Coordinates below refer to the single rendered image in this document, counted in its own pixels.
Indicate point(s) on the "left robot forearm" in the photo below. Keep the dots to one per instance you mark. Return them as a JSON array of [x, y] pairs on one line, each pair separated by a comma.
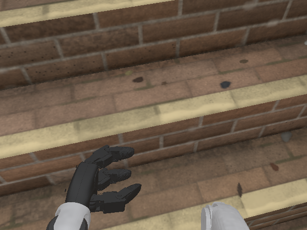
[[70, 216]]

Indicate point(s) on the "left robot hand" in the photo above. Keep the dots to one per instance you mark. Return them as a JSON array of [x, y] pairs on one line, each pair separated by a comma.
[[87, 180]]

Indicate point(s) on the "robot right thigh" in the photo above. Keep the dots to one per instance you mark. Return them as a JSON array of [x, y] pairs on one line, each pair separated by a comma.
[[221, 217]]

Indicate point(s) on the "robot right shin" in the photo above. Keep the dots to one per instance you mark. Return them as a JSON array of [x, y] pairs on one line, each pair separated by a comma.
[[217, 202]]

